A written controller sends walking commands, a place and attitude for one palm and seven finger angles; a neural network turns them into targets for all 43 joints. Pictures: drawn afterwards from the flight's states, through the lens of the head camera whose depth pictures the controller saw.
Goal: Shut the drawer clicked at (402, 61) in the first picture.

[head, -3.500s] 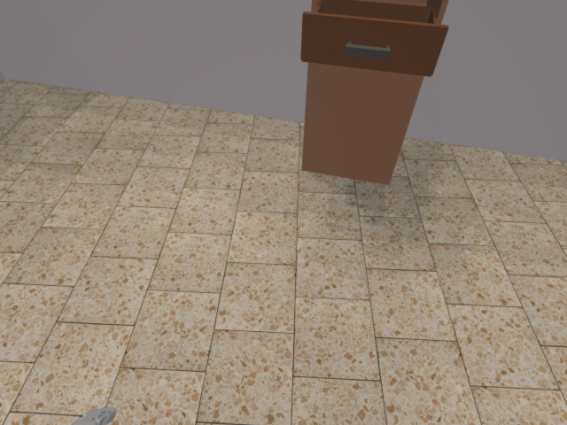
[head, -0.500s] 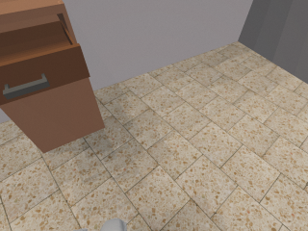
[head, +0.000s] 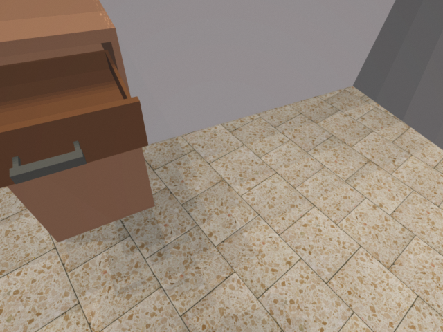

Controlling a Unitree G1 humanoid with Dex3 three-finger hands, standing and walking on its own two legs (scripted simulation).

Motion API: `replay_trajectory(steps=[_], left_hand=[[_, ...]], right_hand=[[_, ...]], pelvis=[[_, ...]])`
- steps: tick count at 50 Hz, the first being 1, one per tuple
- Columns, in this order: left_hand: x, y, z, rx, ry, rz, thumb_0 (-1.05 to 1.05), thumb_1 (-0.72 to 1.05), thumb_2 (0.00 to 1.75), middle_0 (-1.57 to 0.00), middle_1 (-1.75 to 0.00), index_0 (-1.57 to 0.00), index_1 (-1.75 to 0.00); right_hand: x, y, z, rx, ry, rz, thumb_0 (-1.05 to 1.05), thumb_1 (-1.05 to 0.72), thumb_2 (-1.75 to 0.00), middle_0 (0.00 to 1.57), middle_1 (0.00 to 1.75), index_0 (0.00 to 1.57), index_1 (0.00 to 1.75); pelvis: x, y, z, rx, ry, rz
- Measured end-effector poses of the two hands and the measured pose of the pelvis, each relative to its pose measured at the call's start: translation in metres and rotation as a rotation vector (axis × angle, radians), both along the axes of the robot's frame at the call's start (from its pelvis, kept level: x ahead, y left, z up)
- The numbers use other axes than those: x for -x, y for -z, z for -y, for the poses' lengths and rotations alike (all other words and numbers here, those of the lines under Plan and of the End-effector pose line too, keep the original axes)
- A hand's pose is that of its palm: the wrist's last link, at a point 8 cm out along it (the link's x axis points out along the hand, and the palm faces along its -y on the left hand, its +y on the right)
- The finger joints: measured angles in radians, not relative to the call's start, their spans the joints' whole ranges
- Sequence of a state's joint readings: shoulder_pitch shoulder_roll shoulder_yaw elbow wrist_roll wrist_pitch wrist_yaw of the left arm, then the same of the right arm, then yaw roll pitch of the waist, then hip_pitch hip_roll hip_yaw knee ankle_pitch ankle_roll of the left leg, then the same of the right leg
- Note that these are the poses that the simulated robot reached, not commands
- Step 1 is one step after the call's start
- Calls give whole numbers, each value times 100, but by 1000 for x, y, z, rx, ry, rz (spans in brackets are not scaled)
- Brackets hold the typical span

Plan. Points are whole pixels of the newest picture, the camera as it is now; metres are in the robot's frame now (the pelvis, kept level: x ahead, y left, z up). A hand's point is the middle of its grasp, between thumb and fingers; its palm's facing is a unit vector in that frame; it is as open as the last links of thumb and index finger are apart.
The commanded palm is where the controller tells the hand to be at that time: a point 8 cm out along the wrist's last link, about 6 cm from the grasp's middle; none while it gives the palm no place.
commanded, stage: turn to face it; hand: left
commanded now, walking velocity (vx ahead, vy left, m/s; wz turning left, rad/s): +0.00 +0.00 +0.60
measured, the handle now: (48, 159) +0.43 +0.38 +0.03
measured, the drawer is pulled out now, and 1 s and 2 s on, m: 0.30 0.30 0.30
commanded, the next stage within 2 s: take the last steps up to it in 0.64 s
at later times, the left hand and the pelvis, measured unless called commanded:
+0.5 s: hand out of the picture -0.01 +0.15 -0.16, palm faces +0.33 -0.91 -0.27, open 7.4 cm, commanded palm none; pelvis -0.01 -0.05 +0.00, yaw +18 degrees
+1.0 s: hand out of the picture -0.09 +0.18 -0.18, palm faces +0.45 -0.88 -0.17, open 7.4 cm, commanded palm none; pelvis -0.02 +0.00 +0.00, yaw +25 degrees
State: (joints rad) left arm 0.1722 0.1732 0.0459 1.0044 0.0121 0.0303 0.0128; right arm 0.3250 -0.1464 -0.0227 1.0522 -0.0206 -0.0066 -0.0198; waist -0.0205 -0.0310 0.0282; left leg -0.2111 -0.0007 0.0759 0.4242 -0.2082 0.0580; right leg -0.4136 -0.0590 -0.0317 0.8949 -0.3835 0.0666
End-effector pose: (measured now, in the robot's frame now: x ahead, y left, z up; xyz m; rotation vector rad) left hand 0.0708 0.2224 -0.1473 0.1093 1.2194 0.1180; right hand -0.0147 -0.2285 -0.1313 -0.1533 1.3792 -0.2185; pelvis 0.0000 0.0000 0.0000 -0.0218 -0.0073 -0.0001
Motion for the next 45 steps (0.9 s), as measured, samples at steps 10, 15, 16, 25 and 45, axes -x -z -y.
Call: replay_trajectory(steps=[10,15,16,25,45], left_hand=[[-19,-17,25,-91,-68,102,1,91,89,-20,-29,-20,-30],[9,-31,28,-128,-156,113,1,91,89,-20,-29,-20,-30],[16,-32,28,-132,-172,107,1,90,89,-20,-29,-20,-30],[104,-23,29,-122,-318,-22,1,90,89,-20,-29,-20,-30],[216,5,-5,-9,-499,-172,1,91,89,-19,-29,-20,-30]], right_hand=[[-20,35,36,-80,-45,-41,1,-91,-90,20,30,20,30],[-67,31,59,-68,-148,9,1,-91,-90,20,30,20,30],[-78,29,62,-63,-170,25,1,-91,-90,20,30,20,30],[-170,7,55,-13,-375,156,1,-92,-90,20,30,19,30],[-167,-18,-66,-31,-595,232,0,-91,-90,20,30,20,30]], pelvis=[[-5,14,37,-28,-114,-2],[-4,7,50,-43,-197,10],[-3,6,51,-46,-210,11],[5,3,52,-56,-307,4],[31,-1,-1,8,-429,23]])
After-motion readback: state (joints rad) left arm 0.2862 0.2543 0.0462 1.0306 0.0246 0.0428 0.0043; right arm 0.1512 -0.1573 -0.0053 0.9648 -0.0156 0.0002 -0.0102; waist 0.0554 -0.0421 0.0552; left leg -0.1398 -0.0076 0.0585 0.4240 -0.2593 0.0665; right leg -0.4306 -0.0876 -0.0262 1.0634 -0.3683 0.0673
